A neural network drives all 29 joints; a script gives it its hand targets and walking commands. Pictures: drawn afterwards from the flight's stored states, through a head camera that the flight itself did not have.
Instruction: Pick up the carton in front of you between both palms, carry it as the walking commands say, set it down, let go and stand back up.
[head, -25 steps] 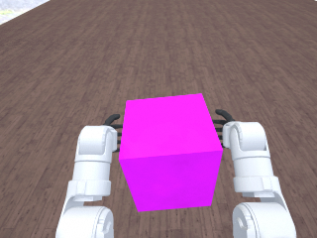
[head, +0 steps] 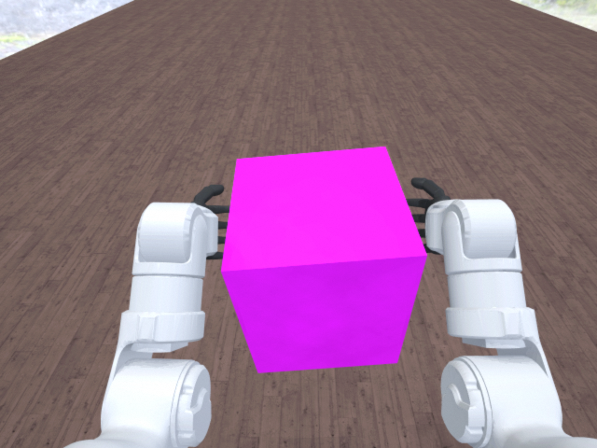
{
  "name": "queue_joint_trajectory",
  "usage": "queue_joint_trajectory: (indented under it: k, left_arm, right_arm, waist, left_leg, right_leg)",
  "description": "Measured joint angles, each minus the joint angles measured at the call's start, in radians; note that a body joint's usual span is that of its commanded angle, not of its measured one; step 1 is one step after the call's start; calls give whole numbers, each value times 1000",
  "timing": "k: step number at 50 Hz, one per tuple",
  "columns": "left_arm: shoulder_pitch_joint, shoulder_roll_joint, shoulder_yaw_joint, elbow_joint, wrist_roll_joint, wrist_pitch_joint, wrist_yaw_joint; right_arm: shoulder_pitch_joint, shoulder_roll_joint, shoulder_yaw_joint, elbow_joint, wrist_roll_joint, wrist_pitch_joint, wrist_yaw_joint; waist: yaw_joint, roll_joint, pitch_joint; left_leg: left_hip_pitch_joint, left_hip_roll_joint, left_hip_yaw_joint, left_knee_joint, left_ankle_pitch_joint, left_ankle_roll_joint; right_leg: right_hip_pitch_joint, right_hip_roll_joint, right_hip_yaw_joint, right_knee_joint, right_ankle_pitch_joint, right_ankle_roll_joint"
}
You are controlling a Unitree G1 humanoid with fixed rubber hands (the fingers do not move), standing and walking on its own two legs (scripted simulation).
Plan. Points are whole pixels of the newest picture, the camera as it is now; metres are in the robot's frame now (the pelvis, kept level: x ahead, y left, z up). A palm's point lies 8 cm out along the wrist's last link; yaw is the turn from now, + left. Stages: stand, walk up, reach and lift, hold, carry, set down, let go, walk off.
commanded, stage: carry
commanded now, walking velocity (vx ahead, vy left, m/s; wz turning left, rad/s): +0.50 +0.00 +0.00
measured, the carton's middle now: (319, 263) +0.37 +0.00 +0.10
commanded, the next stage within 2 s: none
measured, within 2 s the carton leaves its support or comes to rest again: neither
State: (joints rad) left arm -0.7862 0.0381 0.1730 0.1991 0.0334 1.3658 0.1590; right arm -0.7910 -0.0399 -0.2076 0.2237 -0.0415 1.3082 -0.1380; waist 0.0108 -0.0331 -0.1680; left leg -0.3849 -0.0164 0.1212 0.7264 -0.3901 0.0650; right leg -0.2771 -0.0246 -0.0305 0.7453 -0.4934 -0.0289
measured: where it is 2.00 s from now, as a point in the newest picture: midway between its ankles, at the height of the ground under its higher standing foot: (313, 266)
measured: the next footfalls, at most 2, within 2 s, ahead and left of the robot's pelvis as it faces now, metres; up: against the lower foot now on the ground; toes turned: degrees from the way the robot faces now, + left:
right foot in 0.34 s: +0.32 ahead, -0.12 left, +0.00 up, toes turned -3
left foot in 0.86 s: +0.63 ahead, +0.06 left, +0.00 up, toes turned +11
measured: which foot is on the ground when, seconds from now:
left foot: down 0.00-0.34, up 0.36-0.84, down 0.86-1.00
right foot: down 0.00-0.02, up 0.04-0.32, down 0.34-0.88, up 0.90-1.00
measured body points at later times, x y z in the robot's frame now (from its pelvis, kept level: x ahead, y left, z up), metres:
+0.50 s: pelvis +0.23 -0.06 +0.02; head +0.27 -0.07 +0.46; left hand +0.59 +0.12 +0.13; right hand +0.63 -0.18 +0.14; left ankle +0.14 +0.06 -0.61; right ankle +0.28 -0.11 -0.71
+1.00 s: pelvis +0.56 -0.02 +0.03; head +0.58 -0.01 +0.48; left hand +0.86 +0.13 +0.08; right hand +0.87 -0.17 +0.10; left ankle +0.59 +0.05 -0.71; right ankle +0.44 -0.12 -0.62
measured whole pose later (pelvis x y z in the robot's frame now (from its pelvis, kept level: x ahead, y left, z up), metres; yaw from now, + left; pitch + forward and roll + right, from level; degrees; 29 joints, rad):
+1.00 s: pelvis +0.56 -0.02 +0.03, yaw +0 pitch +4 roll +0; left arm -0.32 -0.13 0.19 -0.14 0.16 1.24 0.10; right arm -0.35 0.18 -0.18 -0.15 -0.17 1.16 -0.13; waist -0.01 0.00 -0.04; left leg -0.31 0.01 0.22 0.37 -0.14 0.08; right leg -0.41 -0.02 -0.06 1.11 -0.37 0.00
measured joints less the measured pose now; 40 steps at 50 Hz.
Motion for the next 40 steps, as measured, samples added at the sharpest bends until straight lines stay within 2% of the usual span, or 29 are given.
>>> queue_joint_trajectory:
  k: [1,5,7,10,13,15,17,18,20,22,25,30,34,37,40]
  left_arm:
    - [-5,10,10,8,-4,6,-4]
    - [-36,20,41,60,6,19,-19]
    - [-48,14,48,58,16,29,-20]
    - [-58,4,58,9,25,41,-19]
    - [-67,-6,77,-41,36,45,-13]
    - [-74,-12,90,-53,44,40,-13]
    - [-92,-19,90,-36,53,29,-14]
    - [-101,-24,86,-24,58,20,-14]
    - [-88,-38,78,-15,68,-2,-13]
    - [-56,-49,78,-9,70,-10,-12]
    - [-1,-54,73,-20,60,-16,-13]
    - [54,-62,68,-80,51,-49,-14]
    - [89,-82,73,-130,61,-83,-19]
    - [127,-103,73,-162,81,-101,-29]
    - [185,-129,67,-202,106,-109,-38]
  right_arm:
    - [-18,8,1,19,-8,2,-3]
    - [-28,23,9,38,-23,16,-11]
    - [-20,18,8,18,-13,26,-14]
    - [-35,12,-3,-23,3,38,-24]
    - [-66,15,-16,-44,3,35,-29]
    - [-86,18,-28,-41,-4,29,-30]
    - [-97,12,-42,-37,-10,25,-24]
    - [-101,4,-47,-34,-13,21,-19]
    - [-98,0,-56,-18,-21,3,-9]
    - [-81,12,-65,-6,-35,-1,-6]
    - [-46,35,-64,-9,-56,0,-5]
    - [5,61,-54,-80,-68,-27,-5]
    - [48,80,-47,-147,-72,-59,-7]
    - [93,97,-40,-189,-77,-80,-7]
    - [154,118,-32,-233,-83,-94,-6]
  waist:
    - [-9,5,-4]
    - [-56,42,13]
    - [-72,38,35]
    - [-86,30,72]
    - [-88,28,93]
    - [-77,38,100]
    - [-52,39,109]
    - [-33,38,116]
    - [0,46,132]
    - [18,44,148]
    - [30,41,170]
    - [37,42,205]
    - [24,51,205]
    - [10,56,188]
    - [-4,54,160]
  left_leg:
    - [7,-4,3,3,-19,2]
    - [56,0,-24,-54,-28,10]
    - [98,1,-37,-106,-20,2]
    - [166,3,-51,-183,-13,-13]
    - [234,8,-59,-247,-22,-31]
    - [277,23,-63,-259,-51,-49]
    - [288,42,-58,-168,-102,-57]
    - [264,52,-56,-57,-121,-53]
    - [153,34,-111,240,-108,-46]
    - [28,12,-130,459,-69,-37]
    - [-129,22,-109,526,-2,-37]
    - [-302,68,-81,402,80,-50]
    - [-343,93,-60,204,181,-66]
    - [-304,87,-27,0,291,-67]
    - [-219,55,25,-198,379,-53]
  right_leg:
    - [-26,-2,3,68,19,-3]
    - [-215,36,-3,421,-36,-18]
    - [-306,36,-11,479,13,-21]
    - [-403,13,-17,393,126,-17]
    - [-413,-8,-26,135,214,-16]
    - [-371,1,-51,-33,268,-24]
    - [-280,17,-90,-174,318,-39]
    - [-255,21,-100,-183,385,-47]
    - [-254,28,-109,-105,348,-63]
    - [-217,34,-107,-108,286,-71]
    - [-145,39,-109,-180,275,-70]
    - [-30,51,-104,-287,252,-79]
    - [77,58,-95,-370,223,-66]
    - [171,57,-87,-435,192,-50]
    - [265,49,-84,-468,140,-31]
